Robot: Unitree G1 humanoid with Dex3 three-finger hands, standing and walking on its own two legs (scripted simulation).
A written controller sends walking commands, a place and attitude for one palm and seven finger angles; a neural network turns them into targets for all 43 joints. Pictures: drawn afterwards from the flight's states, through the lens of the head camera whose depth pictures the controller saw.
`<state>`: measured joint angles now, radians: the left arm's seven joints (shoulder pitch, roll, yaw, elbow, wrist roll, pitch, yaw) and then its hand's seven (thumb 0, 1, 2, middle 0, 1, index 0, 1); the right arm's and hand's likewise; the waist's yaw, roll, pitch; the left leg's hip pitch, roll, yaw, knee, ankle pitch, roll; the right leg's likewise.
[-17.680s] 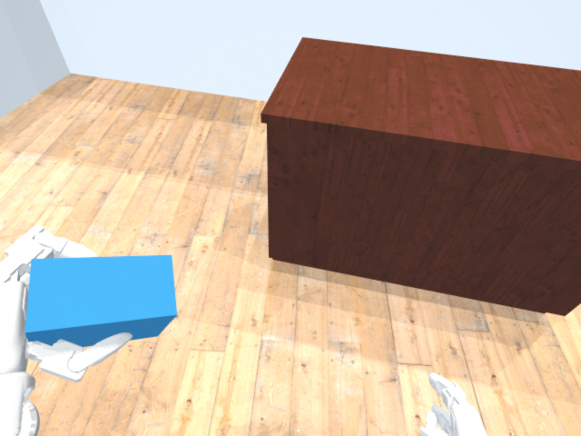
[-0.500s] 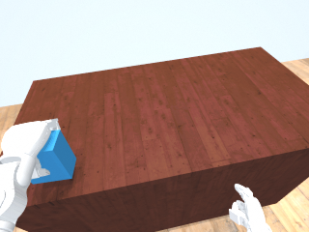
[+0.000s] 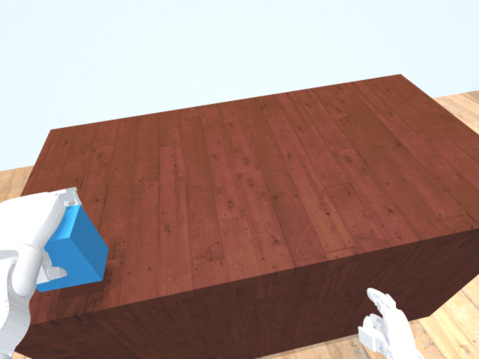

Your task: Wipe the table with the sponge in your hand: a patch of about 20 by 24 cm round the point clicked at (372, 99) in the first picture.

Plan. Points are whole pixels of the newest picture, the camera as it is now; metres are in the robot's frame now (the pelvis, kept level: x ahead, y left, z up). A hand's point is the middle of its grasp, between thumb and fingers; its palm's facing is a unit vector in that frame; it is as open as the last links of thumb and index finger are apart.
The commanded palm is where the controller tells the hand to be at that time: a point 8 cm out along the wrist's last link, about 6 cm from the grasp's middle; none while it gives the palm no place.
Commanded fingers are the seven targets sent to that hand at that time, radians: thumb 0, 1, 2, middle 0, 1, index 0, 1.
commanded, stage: lower the sponge onto the table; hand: left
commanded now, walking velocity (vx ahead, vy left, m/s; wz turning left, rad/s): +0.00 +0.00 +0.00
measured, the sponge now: (65, 256) +0.22 +0.34 +0.06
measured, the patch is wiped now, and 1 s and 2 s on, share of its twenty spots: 0.00 0.00 0.20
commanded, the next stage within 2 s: wipe forward along the first lane in 1.26 s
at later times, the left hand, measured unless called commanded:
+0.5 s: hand (55, 253) +0.20 +0.34 +0.09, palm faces -0.04 -0.06 -1.00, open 10.5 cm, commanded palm +0.19 +0.33 +0.15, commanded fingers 0.00 0.10 1.30 -1.20 -1.60 -1.20 -1.60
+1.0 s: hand (67, 256) +0.21 +0.33 +0.07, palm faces -0.06 -0.05 -1.00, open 10.5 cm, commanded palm +0.20 +0.32 +0.13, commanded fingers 0.00 0.10 1.30 -1.20 -1.60 -1.20 -1.60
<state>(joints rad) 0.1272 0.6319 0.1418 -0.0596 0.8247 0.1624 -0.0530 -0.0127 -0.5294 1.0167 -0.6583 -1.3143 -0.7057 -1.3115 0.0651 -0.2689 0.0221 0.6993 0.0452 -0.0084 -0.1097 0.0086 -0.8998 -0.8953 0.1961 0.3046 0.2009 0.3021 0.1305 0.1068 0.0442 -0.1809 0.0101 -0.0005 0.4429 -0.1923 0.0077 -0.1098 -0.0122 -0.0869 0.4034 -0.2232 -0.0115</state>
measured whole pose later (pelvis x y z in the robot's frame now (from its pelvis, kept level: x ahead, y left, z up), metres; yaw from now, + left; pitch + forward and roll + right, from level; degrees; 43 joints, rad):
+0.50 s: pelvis -0.01 +0.00 +0.00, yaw +0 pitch -4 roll -1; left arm 0.16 0.59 0.11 -0.06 0.85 0.17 -0.04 -0.01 -0.53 1.02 -0.66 -1.31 -0.71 -1.31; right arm 0.06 -0.26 0.02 0.70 0.04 -0.02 -0.10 0.01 -0.90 -0.90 0.20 0.30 0.20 0.30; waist 0.13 0.10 0.04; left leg -0.19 0.01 0.00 0.44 -0.18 0.01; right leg -0.12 -0.02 -0.09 0.40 -0.21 -0.01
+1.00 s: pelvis -0.01 +0.00 +0.00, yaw +0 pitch -3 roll -1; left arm 0.13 0.56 0.08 0.03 0.89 0.14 0.01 -0.01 -0.53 1.02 -0.66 -1.31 -0.71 -1.31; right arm 0.08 -0.27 0.01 0.71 0.04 -0.02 -0.11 0.01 -0.90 -0.90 0.20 0.30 0.20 0.30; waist 0.13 0.10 0.03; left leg -0.22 0.01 0.00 0.46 -0.19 0.01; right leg -0.15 -0.01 -0.08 0.43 -0.22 -0.01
